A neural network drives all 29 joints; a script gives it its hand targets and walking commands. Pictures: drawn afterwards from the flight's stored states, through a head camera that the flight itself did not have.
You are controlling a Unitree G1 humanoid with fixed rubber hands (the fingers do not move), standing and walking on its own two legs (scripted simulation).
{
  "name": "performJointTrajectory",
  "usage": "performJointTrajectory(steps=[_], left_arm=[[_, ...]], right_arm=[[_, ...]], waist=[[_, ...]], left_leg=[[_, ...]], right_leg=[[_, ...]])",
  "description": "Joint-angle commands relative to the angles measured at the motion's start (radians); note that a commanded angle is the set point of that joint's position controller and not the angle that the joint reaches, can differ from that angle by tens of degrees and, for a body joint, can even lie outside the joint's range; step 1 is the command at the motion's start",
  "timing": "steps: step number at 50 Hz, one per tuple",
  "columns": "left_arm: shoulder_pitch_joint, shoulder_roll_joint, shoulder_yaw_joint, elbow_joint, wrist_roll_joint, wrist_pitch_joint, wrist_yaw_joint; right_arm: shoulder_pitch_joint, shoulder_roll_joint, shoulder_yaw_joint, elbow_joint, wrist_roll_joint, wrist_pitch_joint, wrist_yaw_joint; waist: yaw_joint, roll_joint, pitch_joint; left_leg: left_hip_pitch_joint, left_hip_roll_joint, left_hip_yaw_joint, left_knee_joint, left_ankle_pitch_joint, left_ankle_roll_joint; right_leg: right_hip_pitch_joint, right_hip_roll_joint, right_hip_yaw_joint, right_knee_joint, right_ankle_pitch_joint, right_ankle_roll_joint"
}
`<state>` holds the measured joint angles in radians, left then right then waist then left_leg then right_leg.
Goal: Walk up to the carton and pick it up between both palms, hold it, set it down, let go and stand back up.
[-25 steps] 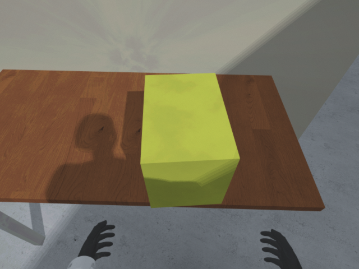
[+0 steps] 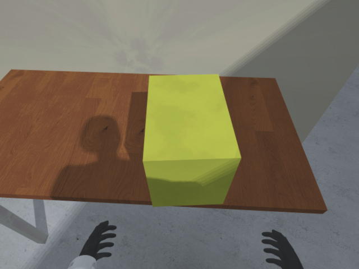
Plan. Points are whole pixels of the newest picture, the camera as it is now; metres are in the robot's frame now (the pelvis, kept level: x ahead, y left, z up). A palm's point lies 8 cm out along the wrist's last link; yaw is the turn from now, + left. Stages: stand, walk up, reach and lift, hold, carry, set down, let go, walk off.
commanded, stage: let go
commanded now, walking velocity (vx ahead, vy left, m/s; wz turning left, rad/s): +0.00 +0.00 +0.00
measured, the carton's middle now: (185, 139) +0.41 +0.02 +0.03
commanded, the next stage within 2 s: stand in 0.04 s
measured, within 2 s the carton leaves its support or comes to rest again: neither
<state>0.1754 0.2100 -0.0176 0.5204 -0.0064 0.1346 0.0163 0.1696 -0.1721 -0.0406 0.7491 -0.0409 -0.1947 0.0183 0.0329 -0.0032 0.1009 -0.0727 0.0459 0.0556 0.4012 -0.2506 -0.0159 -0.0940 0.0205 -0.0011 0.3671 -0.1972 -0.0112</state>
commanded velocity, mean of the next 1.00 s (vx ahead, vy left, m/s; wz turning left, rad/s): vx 0.00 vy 0.00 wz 0.00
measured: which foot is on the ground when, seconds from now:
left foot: down 0.00-1.00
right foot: down 0.00-1.00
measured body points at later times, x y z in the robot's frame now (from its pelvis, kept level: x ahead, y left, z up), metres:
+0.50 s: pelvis +0.00 +0.01 +0.00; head -0.01 +0.01 +0.45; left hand +0.07 +0.31 -0.12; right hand +0.08 -0.30 -0.12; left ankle -0.02 +0.12 -0.74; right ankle +0.01 -0.11 -0.74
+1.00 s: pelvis -0.03 +0.01 +0.00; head -0.03 +0.02 +0.45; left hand +0.02 +0.31 -0.13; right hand +0.04 -0.28 -0.13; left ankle -0.02 +0.12 -0.74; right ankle +0.01 -0.11 -0.74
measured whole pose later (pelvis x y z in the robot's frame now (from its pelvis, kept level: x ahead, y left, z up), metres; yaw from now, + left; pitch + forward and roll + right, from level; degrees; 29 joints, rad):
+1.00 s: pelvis -0.03 +0.01 +0.00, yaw +2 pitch -4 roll +0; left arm 0.25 0.34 0.00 1.00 0.01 -0.03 0.00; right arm 0.24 -0.34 -0.02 1.00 0.00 -0.03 0.01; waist 0.00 -0.01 0.04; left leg -0.13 0.00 0.03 0.38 -0.19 0.01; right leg -0.15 -0.03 -0.02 0.38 -0.16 0.02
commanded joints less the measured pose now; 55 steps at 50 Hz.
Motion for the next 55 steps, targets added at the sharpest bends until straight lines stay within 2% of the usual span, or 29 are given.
performJointTrajectory(steps=[1, 2, 3, 5, 6, 8, 9, 10, 11, 14, 16, 20, 21, 22, 23, 25, 27, 30, 31, 32, 35, 38, 41, 42, 45, 49, 51, 54, 55], left_arm=[[-0.085, 0.105, 0.040, -0.138, 0.003, -0.041, 0.007], [-0.082, 0.103, 0.041, -0.144, 0.002, -0.040, 0.007], [0.061, 0.249, 0.118, 0.011, 0.052, -0.106, 0.010], [0.054, 0.239, 0.106, 0.030, 0.037, -0.156, -0.002], [0.032, 0.233, 0.104, 0.039, 0.042, -0.168, -0.006], [0.022, 0.210, 0.094, 0.062, 0.031, -0.182, -0.016], [0.010, 0.221, 0.096, 0.073, 0.036, -0.184, -0.015], [0.028, 0.216, 0.096, 0.092, 0.031, -0.182, -0.021], [0.039, 0.252, 0.102, 0.105, 0.037, -0.187, -0.020], [0.023, 0.258, 0.104, 0.137, 0.031, -0.193, -0.019], [0.034, 0.253, 0.094, 0.158, 0.028, -0.193, -0.019], [0.039, 0.285, 0.092, 0.221, 0.026, -0.189, -0.009], [0.049, 0.296, 0.094, 0.236, 0.026, -0.190, -0.010], [0.051, 0.300, 0.090, 0.250, 0.023, -0.189, -0.008], [0.069, 0.296, 0.091, 0.261, 0.022, -0.188, -0.007], [0.065, 0.302, 0.083, 0.292, 0.021, -0.184, -0.003], [0.053, 0.311, 0.083, 0.302, 0.014, -0.183, -0.006], [0.055, 0.293, 0.072, 0.326, 0.017, -0.190, -0.003], [0.061, 0.306, 0.075, 0.340, 0.015, -0.189, -0.004], [0.074, 0.288, 0.065, 0.350, 0.014, -0.187, -0.006], [0.035, 0.303, 0.070, 0.359, 0.018, -0.186, -0.003], [0.059, 0.313, 0.074, 0.380, 0.016, -0.190, 0.001], [0.067, 0.293, 0.064, 0.391, 0.008, -0.186, -0.003], [0.055, 0.286, 0.064, 0.396, 0.009, -0.185, -0.003], [0.058, 0.293, 0.064, 0.409, 0.015, -0.187, -0.003], [0.051, 0.296, 0.063, 0.416, 0.016, -0.183, 0.003], [0.043, 0.305, 0.064, 0.418, 0.015, -0.186, 0.003], [0.053, 0.304, 0.064, 0.428, 0.010, -0.185, 0.000], [0.063, 0.325, 0.074, 0.427, 0.010, -0.185, 0.001]], right_arm=[[-0.067, -0.104, -0.038, -0.135, 0.008, -0.043, -0.007], [-0.073, -0.101, -0.037, -0.147, 0.004, -0.045, -0.007], [0.027, -0.300, -0.057, -0.083, 0.019, 0.048, -0.018], [0.015, -0.298, -0.069, -0.093, 0.018, 0.096, -0.020], [0.036, -0.277, -0.061, -0.097, 0.025, 0.102, -0.023], [0.026, -0.290, -0.053, -0.080, 0.024, 0.117, -0.023], [0.010, -0.285, -0.052, -0.083, 0.024, 0.122, -0.018], [0.015, -0.309, -0.057, -0.069, 0.021, 0.122, -0.013], [0.038, -0.288, -0.049, -0.062, 0.028, 0.122, -0.007], [0.042, -0.303, -0.051, -0.023, 0.024, 0.127, -0.008], [0.062, -0.341, -0.054, -0.007, 0.030, 0.130, -0.013], [0.042, -0.358, -0.053, 0.028, 0.027, 0.140, -0.019], [0.061, -0.359, -0.052, 0.040, 0.030, 0.136, -0.017], [0.068, -0.357, -0.046, 0.060, 0.031, 0.139, -0.016], [0.059, -0.351, -0.043, 0.061, 0.028, 0.142, -0.016], [0.077, -0.349, -0.039, 0.088, 0.037, 0.147, -0.015], [0.060, -0.364, -0.036, 0.093, 0.032, 0.144, -0.017], [0.079, -0.344, -0.028, 0.119, 0.039, 0.146, -0.021], [0.085, -0.363, -0.033, 0.131, 0.040, 0.143, -0.020], [0.084, -0.358, -0.026, 0.139, 0.040, 0.143, -0.022], [0.067, -0.355, -0.027, 0.142, 0.038, 0.141, -0.022], [0.060, -0.352, -0.022, 0.148, 0.035, 0.140, -0.017], [0.072, -0.356, -0.022, 0.169, 0.038, 0.144, -0.025], [0.054, -0.337, -0.017, 0.162, 0.040, 0.142, -0.025], [0.074, -0.350, -0.022, 0.185, 0.042, 0.143, -0.024], [0.045, -0.346, -0.021, 0.183, 0.038, 0.151, -0.024], [0.052, -0.362, -0.024, 0.191, 0.042, 0.149, -0.022], [0.033, -0.349, -0.015, 0.193, 0.042, 0.149, -0.021], [0.055, -0.344, -0.015, 0.189, 0.038, 0.151, -0.022]], waist=[[0.009, 0.021, -0.116], [0.007, 0.002, -0.121], [0.003, -0.014, -0.202], [0.001, 0.013, -0.204], [-0.032, 0.010, -0.212], [-0.019, -0.024, -0.142], [-0.035, -0.005, -0.102], [-0.019, 0.045, -0.114], [-0.040, 0.013, -0.115], [-0.037, -0.031, -0.111], [-0.042, 0.037, -0.129], [-0.036, -0.021, -0.135], [-0.043, 0.026, -0.125], [-0.035, -0.015, -0.121], [-0.027, 0.020, -0.094], [-0.037, -0.002, -0.084], [-0.032, 0.032, -0.095], [-0.037, 0.010, -0.059], [-0.036, -0.030, -0.075], [-0.034, 0.018, -0.068], [-0.040, -0.017, -0.057], [-0.030, 0.018, -0.038], [-0.033, -0.012, -0.056], [-0.034, 0.028, -0.043], [-0.036, -0.016, -0.050], [-0.040, 0.021, -0.069], [-0.049, -0.007, -0.078], [-0.027, 0.023, -0.054], [-0.039, 0.020, -0.054]], left_leg=[[-0.025, -0.036, 0.036, -0.048, 0.228, -0.010], [-0.024, -0.041, 0.039, -0.046, 0.224, -0.006], [-0.057, 0.054, -0.051, 0.024, 0.263, 0.032], [-0.073, 0.073, -0.081, 0.040, 0.236, 0.047], [-0.030, 0.080, -0.080, 0.035, 0.194, 0.047], [-0.086, 0.074, -0.100, 0.030, 0.163, 0.063], [-0.093, 0.069, -0.096, 0.017, 0.122, 0.059], [-0.092, 0.062, -0.094, 0.026, 0.122, 0.062], [-0.092, 0.070, -0.101, 0.012, 0.136, 0.057], [-0.076, 0.073, -0.116, -0.001, 0.174, 0.061], [-0.066, 0.067, -0.118, 0.002, 0.184, 0.062], [-0.069, 0.072, -0.122, -0.004, 0.243, 0.055], [-0.076, 0.071, -0.124, -0.016, 0.224, 0.054], [-0.073, 0.068, -0.126, -0.031, 0.225, 0.055], [-0.084, 0.072, -0.127, -0.025, 0.235, 0.051], [-0.090, 0.069, -0.134, -0.043, 0.183, 0.049], [-0.103, 0.064, -0.119, -0.067, 0.125, 0.047], [-0.101, 0.072, -0.131, -0.084, 0.137, 0.039], [-0.085, 0.082, -0.144, -0.085, 0.124, 0.044], [-0.092, 0.076, -0.136, -0.088, 0.117, 0.049], [-0.099, 0.073, -0.139, -0.105, 0.081, 0.042], [-0.135, 0.076, -0.143, -0.121, 0.047, 0.043], [-0.108, 0.077, -0.139, -0.123, 0.018, 0.046], [-0.120, 0.079, -0.139, -0.122, 0.026, 0.042], [-0.114, 0.075, -0.148, -0.123, 0.039, 0.043], [-0.092, 0.085, -0.151, -0.126, 0.044, 0.041], [-0.092, 0.081, -0.143, -0.130, 0.035, 0.040], [-0.132, 0.075, -0.135, -0.128, 0.008, 0.038], [-0.130, 0.077, -0.140, -0.128, 0.003, 0.035]], right_leg=[[0.057, 0.002, -0.004, -0.050, 0.145, -0.017], [0.050, 0.002, -0.005, -0.052, 0.145, -0.012], [-0.028, -0.106, 0.053, 0.047, 0.210, -0.019], [-0.022, -0.114, 0.065, 0.042, 0.194, -0.015], [-0.061, -0.120, 0.072, 0.043, 0.173, -0.017], [-0.084, -0.114, 0.057, 0.033, 0.124, -0.017], [-0.118, -0.107, 0.066, 0.025, 0.098, -0.014], [-0.105, -0.113, 0.066, 0.012, 0.098, -0.018], [-0.109, -0.116, 0.067, 0.027, 0.110, -0.018], [-0.088, -0.120, 0.066, 0.028, 0.159, -0.018], [-0.064, -0.127, 0.074, 0.020, 0.144, -0.018], [-0.028, -0.124, 0.051, 0.013, 0.204, -0.005], [-0.020, -0.131, 0.065, 0.010, 0.183, -0.011], [-0.018, -0.127, 0.053, 0.007, 0.176, -0.009], [-0.028, -0.131, 0.055, 0.001, 0.173, -0.009], [-0.029, -0.130, 0.059, -0.016, 0.134, -0.006], [-0.020, -0.132, 0.069, -0.028, 0.087, -0.003], [-0.041, -0.133, 0.069, -0.041, 0.072, -0.004], [-0.043, -0.134, 0.067, -0.044, 0.057, -0.003], [-0.040, -0.130, 0.065, -0.044, 0.070, -0.001], [-0.064, -0.133, 0.068, -0.047, 0.043, -0.005], [-0.041, -0.134, 0.070, -0.047, 0.028, -0.003], [-0.063, -0.131, 0.065, -0.050, 0.013, 0.001], [-0.075, -0.137, 0.075, -0.057, 0.022, -0.002], [-0.068, -0.133, 0.079, -0.057, 0.007, -0.007], [-0.067, -0.134, 0.066, -0.067, 0.009, -0.002], [-0.071, -0.138, 0.073, -0.066, 0.018, -0.002], [-0.055, -0.140, 0.081, -0.079, 0.009, -0.003], [-0.064, -0.141, 0.088, -0.076, -0.012, -0.005]])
